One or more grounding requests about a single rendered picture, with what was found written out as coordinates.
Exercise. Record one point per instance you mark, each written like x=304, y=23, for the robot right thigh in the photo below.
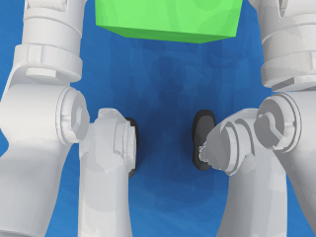
x=256, y=203

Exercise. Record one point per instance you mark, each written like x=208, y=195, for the robot right forearm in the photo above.
x=288, y=37

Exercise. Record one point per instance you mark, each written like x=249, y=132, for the left robot upper arm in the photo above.
x=40, y=122

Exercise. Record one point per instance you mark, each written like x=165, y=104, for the robot thigh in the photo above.
x=256, y=203
x=103, y=209

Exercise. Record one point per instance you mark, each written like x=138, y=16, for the robot left thigh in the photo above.
x=103, y=209

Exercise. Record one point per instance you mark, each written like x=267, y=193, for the carton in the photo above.
x=193, y=21

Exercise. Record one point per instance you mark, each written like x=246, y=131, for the right robot upper arm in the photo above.
x=286, y=124

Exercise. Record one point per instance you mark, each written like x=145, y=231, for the robot left forearm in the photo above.
x=50, y=49

